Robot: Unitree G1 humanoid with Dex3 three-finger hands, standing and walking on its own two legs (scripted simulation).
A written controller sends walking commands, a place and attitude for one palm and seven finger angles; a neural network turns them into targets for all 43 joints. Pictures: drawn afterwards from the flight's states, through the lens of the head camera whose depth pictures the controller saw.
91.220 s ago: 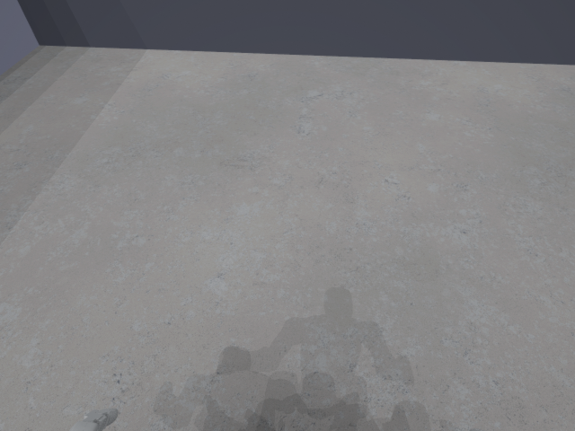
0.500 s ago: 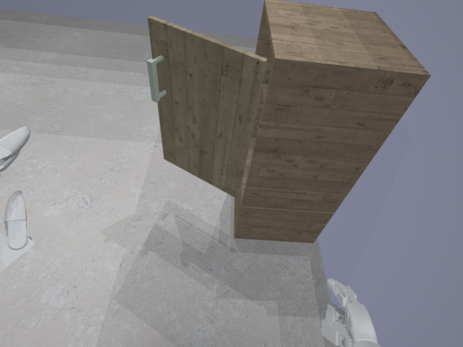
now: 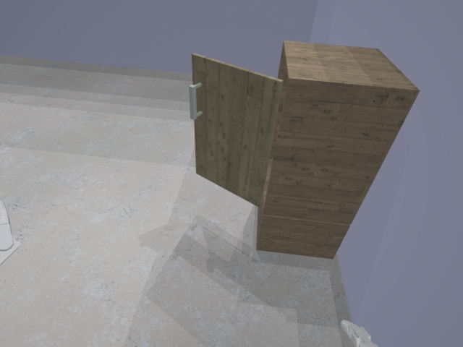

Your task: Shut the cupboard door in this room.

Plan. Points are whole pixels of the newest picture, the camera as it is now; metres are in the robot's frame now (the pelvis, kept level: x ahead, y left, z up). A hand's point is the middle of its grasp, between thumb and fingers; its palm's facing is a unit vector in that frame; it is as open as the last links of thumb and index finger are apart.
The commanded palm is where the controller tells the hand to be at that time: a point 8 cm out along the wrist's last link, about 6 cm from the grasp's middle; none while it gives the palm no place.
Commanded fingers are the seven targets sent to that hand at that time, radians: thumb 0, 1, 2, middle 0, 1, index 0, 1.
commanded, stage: stop stepping back and stand still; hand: left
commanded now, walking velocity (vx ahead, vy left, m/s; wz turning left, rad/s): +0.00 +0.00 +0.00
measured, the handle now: (196, 101) +1.03 +0.22 -0.04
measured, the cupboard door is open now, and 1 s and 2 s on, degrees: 60 60 60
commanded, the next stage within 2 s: let the arm hang, fingers relaxed in 0.96 s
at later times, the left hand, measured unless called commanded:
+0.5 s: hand out of the picture +0.08 +0.31 +0.19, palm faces +0.57 -0.69 -0.44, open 7.4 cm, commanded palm +0.04 +0.33 +0.18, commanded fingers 0.00 0.90 0.90 -0.20 -0.30 -0.20 -0.30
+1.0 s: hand out of the picture +0.06 +0.33 +0.15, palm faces +0.50 -0.75 -0.44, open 7.4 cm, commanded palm +0.02 +0.35 +0.18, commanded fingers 0.00 0.90 0.90 -0.20 -0.30 -0.20 -0.30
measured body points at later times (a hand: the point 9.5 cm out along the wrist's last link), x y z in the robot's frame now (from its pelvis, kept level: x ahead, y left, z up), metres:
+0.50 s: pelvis -0.08 +0.02 +0.00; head -0.13 +0.01 +0.45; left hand +0.04 +0.35 +0.21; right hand +0.06 -0.23 -0.09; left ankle -0.03 +0.13 -0.73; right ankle -0.06 -0.08 -0.73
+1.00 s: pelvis -0.11 +0.04 +0.00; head -0.13 +0.04 +0.45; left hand +0.03 +0.37 +0.17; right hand +0.04 -0.19 -0.09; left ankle -0.02 +0.13 -0.73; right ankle -0.11 -0.07 -0.73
